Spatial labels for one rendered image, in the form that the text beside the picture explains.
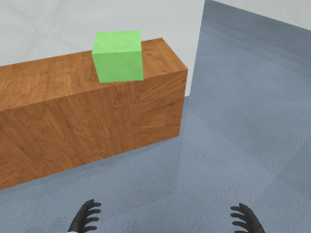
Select left robot hand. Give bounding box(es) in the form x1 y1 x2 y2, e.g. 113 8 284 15
67 199 101 233

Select pedestal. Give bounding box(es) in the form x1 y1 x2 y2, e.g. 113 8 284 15
0 38 189 190

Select right robot hand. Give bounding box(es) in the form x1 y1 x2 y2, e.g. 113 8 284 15
230 203 265 233

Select carton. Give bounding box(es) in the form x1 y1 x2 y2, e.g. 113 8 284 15
91 30 144 83

